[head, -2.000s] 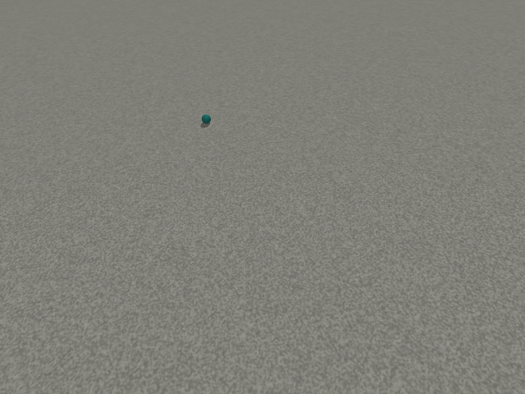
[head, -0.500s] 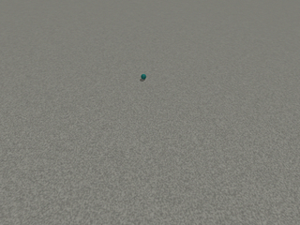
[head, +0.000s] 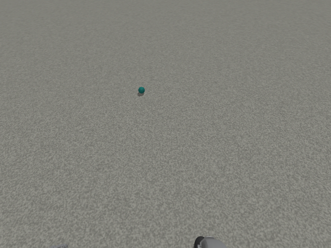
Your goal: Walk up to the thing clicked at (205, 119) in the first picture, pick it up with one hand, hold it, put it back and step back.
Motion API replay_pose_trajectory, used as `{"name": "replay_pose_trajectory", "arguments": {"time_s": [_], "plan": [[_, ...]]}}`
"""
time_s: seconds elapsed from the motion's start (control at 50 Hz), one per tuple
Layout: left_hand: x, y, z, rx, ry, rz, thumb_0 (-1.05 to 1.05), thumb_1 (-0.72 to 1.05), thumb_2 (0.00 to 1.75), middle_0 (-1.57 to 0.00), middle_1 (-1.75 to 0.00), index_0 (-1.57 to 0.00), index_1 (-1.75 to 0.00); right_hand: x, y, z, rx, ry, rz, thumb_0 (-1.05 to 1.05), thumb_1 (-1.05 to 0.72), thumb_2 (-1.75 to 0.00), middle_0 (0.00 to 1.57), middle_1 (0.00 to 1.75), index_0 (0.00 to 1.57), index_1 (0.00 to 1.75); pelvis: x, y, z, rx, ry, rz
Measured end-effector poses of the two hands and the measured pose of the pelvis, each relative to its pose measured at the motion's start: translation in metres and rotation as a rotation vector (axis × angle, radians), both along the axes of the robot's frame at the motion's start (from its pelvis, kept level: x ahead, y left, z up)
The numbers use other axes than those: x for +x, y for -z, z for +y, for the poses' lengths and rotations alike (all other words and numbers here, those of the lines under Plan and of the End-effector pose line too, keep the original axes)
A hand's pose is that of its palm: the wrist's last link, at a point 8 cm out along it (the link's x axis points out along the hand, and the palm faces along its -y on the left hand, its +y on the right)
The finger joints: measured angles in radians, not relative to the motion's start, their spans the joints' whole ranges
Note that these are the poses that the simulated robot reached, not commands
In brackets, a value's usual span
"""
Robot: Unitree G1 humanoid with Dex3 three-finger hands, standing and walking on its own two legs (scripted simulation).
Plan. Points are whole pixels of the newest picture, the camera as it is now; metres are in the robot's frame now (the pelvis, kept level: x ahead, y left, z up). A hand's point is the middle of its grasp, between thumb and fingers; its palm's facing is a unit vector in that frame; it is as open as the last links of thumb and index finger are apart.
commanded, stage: walk up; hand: left
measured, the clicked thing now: (141, 90) +1.60 +0.20 -0.73
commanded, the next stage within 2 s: none
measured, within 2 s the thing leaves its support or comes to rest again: neither
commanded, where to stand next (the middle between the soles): +1.25 -0.05 m, yaw +1 degrees
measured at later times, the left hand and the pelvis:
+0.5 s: hand (83, 197) +0.33 +0.29 -0.16, palm faces +0.03 -0.93 -0.35, open 7.4 cm; pelvis +0.31 +0.00 -0.01, yaw +1 degrees
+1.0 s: hand (113, 115) +0.66 +0.22 -0.12, palm faces -0.05 -0.91 -0.41, open 7.4 cm; pelvis +0.55 -0.06 -0.01, yaw +0 degrees
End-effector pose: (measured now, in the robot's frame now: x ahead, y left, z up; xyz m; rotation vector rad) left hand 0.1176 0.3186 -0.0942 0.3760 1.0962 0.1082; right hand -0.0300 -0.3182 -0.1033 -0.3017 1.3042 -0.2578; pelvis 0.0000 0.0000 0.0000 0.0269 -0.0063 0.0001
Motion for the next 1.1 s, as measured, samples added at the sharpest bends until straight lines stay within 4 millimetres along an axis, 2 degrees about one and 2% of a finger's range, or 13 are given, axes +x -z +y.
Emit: {"name": "replay_pose_trajectory", "arguments": {"time_s": [0.08, 0.14, 0.22, 0.3, 0.38, 0.48, 0.56, 0.66, 0.76, 0.86, 0.92, 1.0, 1.1], "plan": [[0.083, 0.004, -0.029, 0.001, 0.009, -0.079, 0.01, 0.91, 0.90, -0.20, -0.30, -0.20, -0.30, 0.061, 0.021, -0.022, -0.008, -0.012, 0.046, 0.01, -0.90, -0.90, 0.20, 0.30, 0.20, 0.30, 0.058, 0.014, -0.017, -0.055, -0.007, 0.006], [0.119, -0.003, -0.046, -0.020, -0.010, -0.141, 0.00, 0.91, 0.90, -0.20, -0.30, -0.20, -0.30, 0.123, 0.017, -0.026, 0.004, -0.049, 0.011, 0.01, -0.90, -0.90, 0.20, 0.30, 0.20, 0.30, 0.093, 0.007, -0.027, -0.026, -0.015, -0.006], [0.135, -0.013, -0.053, -0.027, -0.060, -0.130, 0.00, 0.90, 0.90, -0.20, -0.30, -0.20, -0.30, 0.217, -0.003, -0.029, 0.005, -0.107, -0.106, 0.01, -0.90, -0.90, 0.20, 0.30, 0.20, 0.30, 0.140, -0.009, -0.031, -0.016, -0.011, -0.023], [0.141, -0.010, -0.043, -0.011, -0.084, -0.043, 0.00, 0.90, 0.90, -0.20, -0.30, -0.20, -0.30, 0.305, -0.020, -0.030, -0.007, -0.154, -0.233, 0.01, -0.90, -0.90, 0.20, 0.30, 0.20, 0.30, 0.183, -0.013, -0.028, -0.036, 0.001, -0.032], [0.156, 0.000, -0.024, -0.002, -0.111, 0.022, 0.00, 0.90, 0.90, -0.20, -0.30, -0.20, -0.30, 0.378, -0.029, -0.021, -0.014, -0.205, -0.277, 0.00, -0.90, -0.90, 0.20, 0.30, 0.20, 0.30, 0.229, -0.009, -0.022, -0.060, -0.013, -0.027], [0.195, 0.028, 0.007, 0.004, -0.151, 0.057, 0.01, 0.90, 0.90, -0.20, -0.30, -0.20, -0.30, 0.456, -0.024, -0.001, -0.047, -0.248, -0.283, 0.00, -0.90, -0.90, 0.20, 0.30, 0.20, 0.30, 0.296, 0.011, -0.005, -0.057, -0.023, -0.021], [0.239, 0.035, 0.012, 0.001, -0.143, 0.102, 0.01, 0.90, 0.90, -0.20, -0.30, -0.20, -0.30, 0.487, -0.025, 0.013, -0.052, -0.217, -0.312, 0.00, -0.90, -0.90, 0.20, 0.30, 0.20, 0.30, 0.337, 0.011, 0.006, -0.045, -0.005, -0.030], [0.306, 0.020, 0.006, -0.027, -0.088, 0.078, 0.01, 0.91, 0.90, -0.20, -0.30, -0.20, -0.30, 0.493, -0.036, 0.017, -0.035, -0.140, -0.267, 0.00, -0.90, -0.90, 0.20, 0.30, 0.20, 0.30, 0.383, -0.008, 0.005, -0.034, 0.006, -0.042], [0.370, 0.005, -0.002, -0.027, -0.052, 0.046, 0.01, 0.90, 0.90, -0.20, -0.30, -0.20, -0.30, 0.500, -0.033, 0.005, -0.026, -0.100, -0.182, 0.00, -0.90, -0.90, 0.20, 0.30, 0.20, 0.30, 0.429, -0.014, -0.002, -0.016, 0.016, -0.046], [0.438, -0.005, -0.018, 0.001, -0.020, 0.032, 0.01, 0.90, 0.90, -0.20, -0.30, -0.20, -0.30, 0.522, -0.018, -0.022, -0.015, -0.059, -0.129, 0.01, -0.90, -0.90, 0.20, 0.30, 0.20, 0.30, 0.479, -0.010, -0.019, 0.002, 0.019, -0.042], [0.484, -0.008, -0.033, 0.029, -0.011, 0.001, 0.01, 0.90, 0.90, -0.20, -0.30, -0.20, -0.30, 0.546, -0.001, -0.043, -0.006, -0.040, -0.109, 0.01, -0.90, -0.90, 0.20, 0.30, 0.20, 0.30, 0.514, -0.001, -0.036, 0.016, 0.020, -0.036], [0.537, -0.011, -0.057, 0.063, -0.022, -0.078, 0.01, 0.90, 0.90, -0.20, -0.30, -0.20, -0.30, 0.594, 0.023, -0.067, 0.006, -0.042, -0.093, 0.01, -0.90, -0.90, 0.20, 0.30, 0.20, 0.30, 0.554, 0.011, -0.060, -0.014, 0.008, -0.043], [0.563, -0.030, -0.081, 0.055, -0.065, -0.112, 0.00, 0.90, 0.90, -0.20, -0.30, -0.20, -0.30, 0.667, 0.015, -0.072, 0.047, -0.095, -0.133, 0.01, -0.90, -0.90, 0.20, 0.30, 0.20, 0.30, 0.593, -0.005, -0.074, 0.011, 0.010, -0.054]]}}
